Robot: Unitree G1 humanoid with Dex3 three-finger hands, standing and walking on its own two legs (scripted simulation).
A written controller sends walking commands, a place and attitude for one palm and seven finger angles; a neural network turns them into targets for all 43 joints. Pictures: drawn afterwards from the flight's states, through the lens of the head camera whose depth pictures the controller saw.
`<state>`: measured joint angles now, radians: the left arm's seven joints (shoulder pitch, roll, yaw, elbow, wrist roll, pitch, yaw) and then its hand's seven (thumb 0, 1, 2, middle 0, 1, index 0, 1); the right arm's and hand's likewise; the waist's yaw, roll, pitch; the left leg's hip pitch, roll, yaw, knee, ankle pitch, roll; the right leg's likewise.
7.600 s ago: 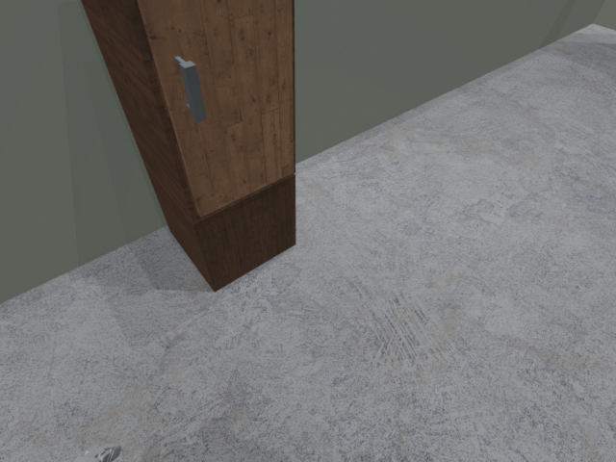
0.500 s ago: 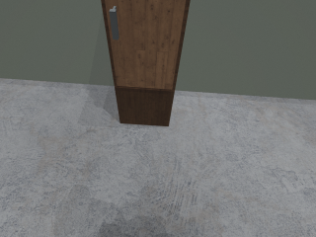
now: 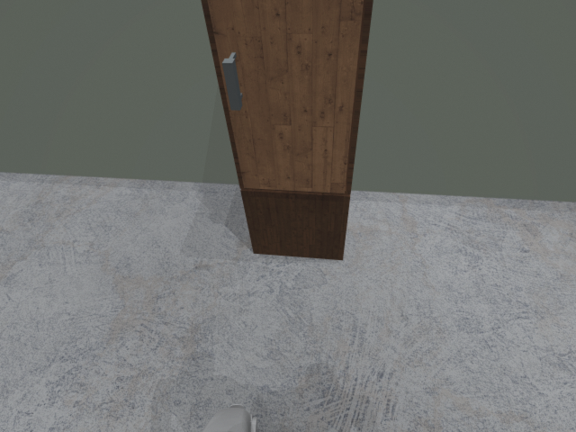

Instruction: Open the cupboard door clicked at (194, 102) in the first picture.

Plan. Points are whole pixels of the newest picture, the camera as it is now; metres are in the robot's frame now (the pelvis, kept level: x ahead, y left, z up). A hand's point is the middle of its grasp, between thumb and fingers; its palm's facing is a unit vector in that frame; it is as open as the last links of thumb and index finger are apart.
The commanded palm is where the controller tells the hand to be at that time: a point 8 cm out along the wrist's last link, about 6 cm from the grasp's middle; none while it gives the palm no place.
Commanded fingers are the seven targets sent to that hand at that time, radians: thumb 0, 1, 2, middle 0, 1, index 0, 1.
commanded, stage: take the last steps up to it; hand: left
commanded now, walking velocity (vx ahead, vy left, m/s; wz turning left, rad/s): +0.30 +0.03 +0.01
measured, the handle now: (234, 81) +0.90 +0.22 +0.05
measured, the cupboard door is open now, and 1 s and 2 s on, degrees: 0 0 0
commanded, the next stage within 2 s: come to a stop and stand still in 0.72 s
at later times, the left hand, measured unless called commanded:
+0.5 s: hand (172, 368) +0.25 +0.25 -0.16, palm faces +0.06 -0.97 -0.22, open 7.4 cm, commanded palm none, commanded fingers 0.00 0.90 0.90 -0.20 -0.30 -0.20 -0.30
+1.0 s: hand (209, 352) +0.29 +0.19 -0.18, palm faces +0.07 -0.98 -0.18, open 7.3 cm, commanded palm none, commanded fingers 0.00 0.90 0.90 -0.20 -0.30 -0.20 -0.30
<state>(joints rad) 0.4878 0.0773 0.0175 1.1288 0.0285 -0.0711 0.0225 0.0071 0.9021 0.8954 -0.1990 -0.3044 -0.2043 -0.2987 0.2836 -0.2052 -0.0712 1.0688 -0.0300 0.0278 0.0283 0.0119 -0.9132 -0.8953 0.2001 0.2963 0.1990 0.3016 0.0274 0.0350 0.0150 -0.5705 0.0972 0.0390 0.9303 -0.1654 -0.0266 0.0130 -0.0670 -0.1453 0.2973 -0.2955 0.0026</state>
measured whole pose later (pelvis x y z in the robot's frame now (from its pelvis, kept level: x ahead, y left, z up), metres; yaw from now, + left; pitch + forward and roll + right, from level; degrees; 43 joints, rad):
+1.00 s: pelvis +0.32 +0.03 -0.01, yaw -1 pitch -1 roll -1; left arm 0.33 0.12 0.03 1.11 0.02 -0.02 0.03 0.00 0.92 0.90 -0.20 -0.30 -0.20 -0.30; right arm 0.20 -0.18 -0.03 1.06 -0.01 -0.01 -0.02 0.01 -0.92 -0.90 0.20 0.30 0.20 0.30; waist 0.03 0.03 0.05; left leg -0.36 0.07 0.06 0.56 -0.11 -0.03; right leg -0.14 -0.02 -0.14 0.45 -0.29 -0.01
